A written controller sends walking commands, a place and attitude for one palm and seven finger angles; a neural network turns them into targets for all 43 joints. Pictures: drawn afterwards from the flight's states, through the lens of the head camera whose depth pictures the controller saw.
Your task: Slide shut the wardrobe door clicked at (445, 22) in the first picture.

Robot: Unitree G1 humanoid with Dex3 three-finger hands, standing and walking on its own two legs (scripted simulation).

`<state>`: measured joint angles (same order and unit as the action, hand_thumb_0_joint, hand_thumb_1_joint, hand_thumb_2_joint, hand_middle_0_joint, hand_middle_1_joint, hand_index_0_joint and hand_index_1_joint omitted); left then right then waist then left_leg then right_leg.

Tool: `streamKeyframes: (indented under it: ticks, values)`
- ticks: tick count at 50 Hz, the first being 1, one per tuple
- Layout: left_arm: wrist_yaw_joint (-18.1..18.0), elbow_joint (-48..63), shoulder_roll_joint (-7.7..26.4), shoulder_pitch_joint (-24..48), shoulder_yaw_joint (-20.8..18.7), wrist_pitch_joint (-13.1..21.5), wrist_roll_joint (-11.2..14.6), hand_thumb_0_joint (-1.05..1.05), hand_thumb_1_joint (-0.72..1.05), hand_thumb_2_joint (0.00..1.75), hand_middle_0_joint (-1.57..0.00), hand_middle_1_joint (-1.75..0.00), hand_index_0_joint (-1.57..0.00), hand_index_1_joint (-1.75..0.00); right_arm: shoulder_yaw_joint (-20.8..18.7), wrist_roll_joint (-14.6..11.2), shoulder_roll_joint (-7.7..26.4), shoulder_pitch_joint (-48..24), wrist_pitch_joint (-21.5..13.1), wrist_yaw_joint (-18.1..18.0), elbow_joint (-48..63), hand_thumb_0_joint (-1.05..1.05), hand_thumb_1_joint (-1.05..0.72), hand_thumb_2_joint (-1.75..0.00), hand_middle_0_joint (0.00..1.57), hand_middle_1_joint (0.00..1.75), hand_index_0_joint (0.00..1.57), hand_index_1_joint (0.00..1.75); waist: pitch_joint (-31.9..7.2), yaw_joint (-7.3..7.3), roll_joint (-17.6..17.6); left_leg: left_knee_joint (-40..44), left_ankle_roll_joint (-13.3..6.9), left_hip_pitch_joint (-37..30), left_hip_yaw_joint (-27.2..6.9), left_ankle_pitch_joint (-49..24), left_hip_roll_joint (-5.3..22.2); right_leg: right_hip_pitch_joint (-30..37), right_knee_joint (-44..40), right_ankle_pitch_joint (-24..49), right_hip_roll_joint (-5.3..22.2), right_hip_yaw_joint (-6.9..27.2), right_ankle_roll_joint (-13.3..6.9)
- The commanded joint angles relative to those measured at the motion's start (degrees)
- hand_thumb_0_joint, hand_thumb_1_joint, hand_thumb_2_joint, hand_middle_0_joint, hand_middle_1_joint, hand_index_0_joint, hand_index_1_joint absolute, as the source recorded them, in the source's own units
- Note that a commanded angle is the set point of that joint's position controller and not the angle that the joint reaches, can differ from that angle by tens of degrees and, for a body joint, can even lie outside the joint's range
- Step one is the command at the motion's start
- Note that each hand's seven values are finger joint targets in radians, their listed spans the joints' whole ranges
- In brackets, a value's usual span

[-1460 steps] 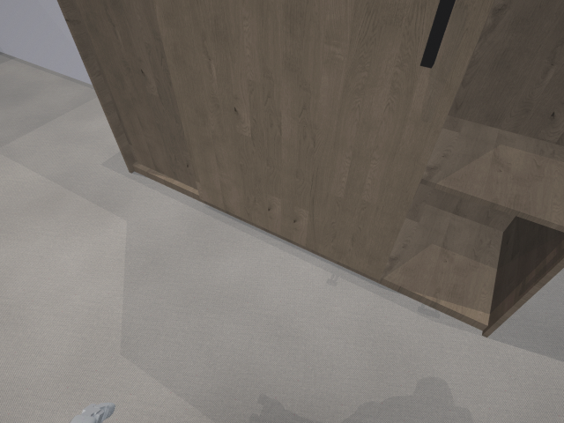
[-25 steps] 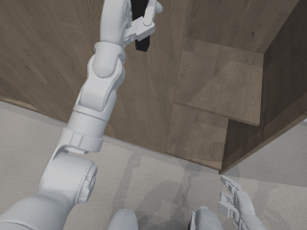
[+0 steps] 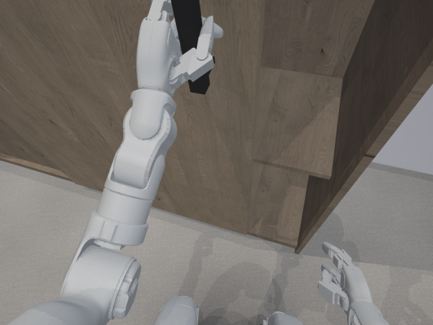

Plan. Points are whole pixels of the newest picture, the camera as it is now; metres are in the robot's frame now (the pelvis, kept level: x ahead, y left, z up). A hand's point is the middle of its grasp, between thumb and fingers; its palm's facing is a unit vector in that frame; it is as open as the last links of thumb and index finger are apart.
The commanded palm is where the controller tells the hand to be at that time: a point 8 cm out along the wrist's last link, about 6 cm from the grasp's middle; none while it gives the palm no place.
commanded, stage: step sideways, sliding the door along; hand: left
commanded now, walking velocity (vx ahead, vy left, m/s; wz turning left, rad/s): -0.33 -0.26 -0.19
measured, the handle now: (195, 11) +0.45 +0.10 +0.29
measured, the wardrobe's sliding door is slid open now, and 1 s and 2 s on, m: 0.22 0.00 0.00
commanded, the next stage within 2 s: stop walking and hold the door there in 0.88 s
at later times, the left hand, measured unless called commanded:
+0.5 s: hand (356, 78) +0.38 -0.09 +0.26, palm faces -0.15 -0.98 -0.13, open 6.8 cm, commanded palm +0.36 -0.07 +0.26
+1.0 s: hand (400, 80) +0.37 -0.14 +0.26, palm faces +0.04 -1.00 -0.09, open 6.5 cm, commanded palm +0.35 -0.10 +0.24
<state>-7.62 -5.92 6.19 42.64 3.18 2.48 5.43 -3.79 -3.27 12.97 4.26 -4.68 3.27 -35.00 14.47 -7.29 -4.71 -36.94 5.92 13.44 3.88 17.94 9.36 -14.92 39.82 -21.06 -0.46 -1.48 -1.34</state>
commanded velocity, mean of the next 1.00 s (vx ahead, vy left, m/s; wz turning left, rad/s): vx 0.06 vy -0.27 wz -0.10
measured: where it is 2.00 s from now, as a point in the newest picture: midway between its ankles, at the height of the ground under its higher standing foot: outside the picture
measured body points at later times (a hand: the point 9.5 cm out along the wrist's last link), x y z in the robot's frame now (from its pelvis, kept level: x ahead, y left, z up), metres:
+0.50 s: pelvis -0.04 -0.10 +0.00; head +0.04 -0.15 +0.44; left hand +0.38 -0.04 +0.26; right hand +0.14 -0.32 -0.14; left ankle -0.04 +0.11 -0.68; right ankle +0.00 -0.15 -0.72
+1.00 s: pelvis -0.10 -0.23 +0.00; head -0.02 -0.23 +0.44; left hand +0.36 -0.08 +0.27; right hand +0.04 -0.45 -0.12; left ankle -0.08 +0.00 -0.72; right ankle -0.10 -0.43 -0.71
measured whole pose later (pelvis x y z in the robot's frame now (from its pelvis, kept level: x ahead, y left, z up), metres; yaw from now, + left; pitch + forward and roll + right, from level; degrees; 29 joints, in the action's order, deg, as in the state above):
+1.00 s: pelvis -0.10 -0.23 +0.00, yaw -8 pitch -3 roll -2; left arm -6.8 -29.6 15.0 58.0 -1.3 4.4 5.9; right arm -1.9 -3.9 8.6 9.1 -1.1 2.7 -38.7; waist 13.3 -8.4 -2.0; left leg -34.2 9.0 12.3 3.7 17.3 17.7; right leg -16.6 37.7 -18.8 4.0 0.9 -0.1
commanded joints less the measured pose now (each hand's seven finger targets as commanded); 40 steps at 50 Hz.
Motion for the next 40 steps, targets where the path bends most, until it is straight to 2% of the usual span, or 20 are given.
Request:
streamKeyframes:
  ticks: [1,2,5,7,9,11,12,15,18,20,22,24,25,31,34,35,36,37,38,40]
  values:
    - [6.4,19.9,-3.3,28.5,12.6,8.8,-3.4,0.0,0.9,0.9,-0.45,-1.4,-0.45,-1.4,-1.9,-1.0,4.5,-4.1,-1.5,-0.6,8.0,0.0,-0.9,-0.9,0.2,0.3,0.2,0.3,-34.2,8.98,15.0,-12.1,-5.6,-8.2,1.2,-23.2,0.4,14.6,-13.5,57.6,8.4,9.4,-2.1]
    - [6.4,19.4,-2.2,27.4,11.2,9.0,-3.4,0.0,0.9,0.9,-0.45,-1.4,-0.45,-1.4,-2.7,-1.1,4.0,-6.0,-1.3,-1.3,8.5,0.0,-0.9,-0.9,0.2,0.3,0.2,0.3,-32.5,8.17,25.4,-16.3,-4.2,3.7,-0.7,3.6,-4.7,21.6,-10.8,75.2,12.2,18.1,-4.8]
    - [6.5,24.6,-7.1,27.7,16.1,10.0,-2.3,0.0,0.9,0.9,-0.45,-1.4,-0.45,-1.4,-1.1,-0.7,1.7,-5.9,-1.6,-1.6,6.8,0.0,-0.9,-0.9,0.2,0.3,0.2,0.3,-32.0,8.58,14.9,-4.9,-5.8,8.0,-5.3,12.1,-3.3,22.6,-7.2,72.3,14.5,17.1,-6.4]
    - [5.9,25.5,-8.5,28.5,17.1,11.2,-2.4,0.0,0.9,0.9,-0.45,-1.4,-0.45,-1.4,-1.0,0.3,1.3,-7.0,-1.3,-2.1,6.3,0.0,-0.9,-0.9,0.2,0.3,0.2,0.3,-35.9,9.43,12.4,7.5,-4.6,-0.7,-0.6,-4.3,-3.0,20.7,-3.1,67.2,10.6,12.0,-5.2]
    - [5.9,25.8,-8.4,29.3,17.7,11.8,-1.7,0.0,0.9,0.9,-0.45,-1.4,-0.45,-1.4,-2.1,0.4,2.9,-6.7,-0.8,-1.9,6.9,0.0,-0.9,-0.9,0.2,0.3,0.2,0.3,-39.0,10.18,8.9,11.4,-6.6,-18.6,-1.9,-30.9,3.8,8.1,0.3,51.2,7.3,7.1,-1.6]
    - [7.0,21.9,-8.0,28.1,16.3,11.8,-1.4,0.0,0.9,0.9,-0.45,-1.4,-0.45,-1.4,-3.5,0.8,4.9,-3.3,-0.1,0.1,7.8,0.0,-0.9,-0.9,0.2,0.3,0.2,0.3,-40.1,10.62,-3.5,7.9,-15.6,-31.9,-13.3,-58.6,18.7,-10.4,10.6,-1.3,1.6,5.9,0.7]
    - [7.2,18.1,-6.1,29.4,13.3,11.0,-2.3,0.0,0.9,0.9,-0.45,-1.4,-0.45,-1.4,-3.5,0.9,5.4,-1.8,0.6,1.0,7.5,0.0,-0.9,-0.9,0.2,0.3,0.2,0.3,-38.2,10.6,-2.5,7.9,-17.3,-32.3,-12.1,-56.6,19.9,-14.1,14.2,-7.8,0.5,7.6,0.7]
    - [6.4,18.5,-2.6,35.0,9.7,10.5,-3.0,0.0,0.9,0.9,-0.45,-1.4,-0.45,-1.4,-2.5,1.4,4.6,-6.1,0.6,1.0,7.5,0.0,-0.9,-0.9,0.2,0.3,0.2,0.3,-33.7,9.6,-10.5,6.7,-13.8,-21.7,-4.3,-48.2,17.7,-6.4,7.5,-3.1,2.1,4.6,0.7]
    - [6.1,11.7,-1.1,33.3,7.2,9.2,-3.2,0.0,0.9,0.9,-0.45,-1.4,-0.45,-1.4,-2.9,0.6,4.9,-7.0,1.7,0.4,7.3,0.0,-0.9,-0.9,0.2,0.3,0.2,0.3,-33.0,9.68,-4.9,2.1,-8.8,-12.5,0.9,-34.3,13.7,6.8,-3.1,9.5,0.8,0.7,0.9]
    - [5.8,10.1,0.7,34.8,6.1,8.4,-3.7,0.0,0.9,0.9,-0.45,-1.4,-0.45,-1.4,-1.9,-0.7,3.6,-7.2,2.5,-0.4,7.0,0.0,-0.9,-0.9,0.2,0.3,0.2,0.3,-32.1,9.58,3.8,-5.4,-6.0,-7.1,4.1,-19.3,6.1,11.1,-11.5,22.4,2.8,0.4,0.4]
    - [5.0,8.5,5.4,32.4,2.0,8.4,-3.2,0.0,0.9,0.9,-0.45,-1.4,-0.45,-1.4,-2.9,-0.7,1.8,-7.8,2.3,-1.6,7.3,0.0,-0.9,-0.9,0.2,0.3,0.2,0.3,-32.4,8.25,28.4,-23.1,-4.5,6.0,1.1,15.2,-6.8,14.9,-17.4,49.8,13.7,22.5,-5.6]
    - [5.0,8.7,2.4,32.7,3.7,9.5,-2.7,0.0,0.9,0.9,-0.45,-1.4,-0.45,-1.4,-2.7,0.5,1.1,-6.2,1.6,-2.2,4.6,0.0,-0.9,-0.9,0.2,0.3,0.2,0.3,-31.7,7.88,22.8,-29.7,-4.0,8.5,-6.7,14.3,-5.0,15.7,-14.7,51.3,13.7,20.2,-5.8]
    - [5.1,11.9,0.4,33.3,6.0,9.9,-2.5,0.0,0.9,0.9,-0.45,-1.4,-0.45,-1.4,-1.9,0.8,0.7,-7.3,0.7,-2.3,4.6,0.0,-0.9,-0.9,0.2,0.3,0.2,0.3,-31.5,8.91,17.5,-24.2,-3.8,8.3,-5.7,14.3,-5.6,16.0,-13.0,53.8,12.6,18.5,-8.1]
    - [3.7,7.3,2.8,34.4,4.4,11.7,-3.6,0.0,0.9,0.9,-0.45,-1.4,-0.45,-1.4,-1.5,1.3,1.7,-4.9,2.9,-3.4,4.6,0.0,-0.9,-0.9,0.2,0.3,0.2,0.3,-37.4,7.69,13.9,5.4,-4.0,1.8,1.5,6.7,-7.8,23.6,-14.3,51.4,9.8,15.4,-6.4]
    - [4.0,5.6,3.1,40.0,5.6,11.6,-3.2,0.0,0.9,0.9,-0.45,-1.4,-0.45,-1.4,-2.2,0.6,2.5,-2.4,2.6,-4.0,4.5,0.0,-0.9,-0.9,0.2,0.3,0.2,0.3,-40.3,9.49,9.1,20.2,-5.7,-13.9,4.1,-9.8,-3.1,15.1,-9.8,47.3,5.9,12.2,2.1]
    - [4.4,4.4,2.3,41.7,7.0,11.8,-2.6,0.0,0.9,0.9,-0.45,-1.4,-0.45,-1.4,-2.9,0.3,4.0,-2.4,2.4,-4.1,5.0,0.0,-0.9,-0.9,0.2,0.3,0.2,0.3,-37.7,10.65,2.4,21.9,-8.2,-22.9,-1.1,-18.5,4.3,3.3,-4.0,37.0,3.6,9.3,4.0]
    - [5.3,2.2,-0.8,42.5,8.6,11.8,-1.6,0.0,0.9,0.9,-0.45,-1.4,-0.45,-1.4,-3.8,0.7,5.1,-1.5,1.8,-3.5,5.2,0.0,-0.9,-0.9,0.2,0.3,0.2,0.3,-36.8,11.61,-10.0,18.9,-16.0,-31.1,-13.9,-33.2,17.1,-12.0,11.1,11.8,-0.4,5.4,7.7]
    - [6.0,0.1,-0.7,41.7,7.3,11.6,-1.6,0.0,0.9,0.9,-0.45,-1.4,-0.45,-1.4,-2.9,0.8,3.9,-4.5,1.3,-2.5,5.8,0.0,-0.9,-0.9,0.2,0.3,0.2,0.3,-37.3,8.61,-10.3,13.5,-21.1,-28.2,-20.3,-40.5,24.7,-15.7,26.4,-2.7,-0.2,12.1,5.0]
    - [6.9,3.4,-0.2,44.7,7.2,11.9,-2.1,0.0,0.9,0.9,-0.45,-1.4,-0.45,-1.4,-1.0,1.5,3.0,-6.4,0.9,-2.0,5.3,0.0,-0.9,-0.9,0.2,0.3,0.2,0.3,-35.2,7.62,-6.8,12.0,-20.1,-26.8,-18.0,-40.5,24.1,-18.4,26.8,-2.7,3.0,15.2,0.8]
    - [6.5,3.1,-0.8,48.3,6.4,10.7,-1.5,0.0,0.9,0.9,-0.45,-1.4,-0.45,-1.4,-1.7,0.4,5.0,-3.2,1.2,-2.0,4.4,0.0,-0.9,-0.9,0.2,0.3,0.2,0.3,-32.7,8.76,-1.7,10.2,-17.8,-29.9,-12.1,-38.4,22.3,-22.7,21.7,-2.0,4.1,12.2,-0.3]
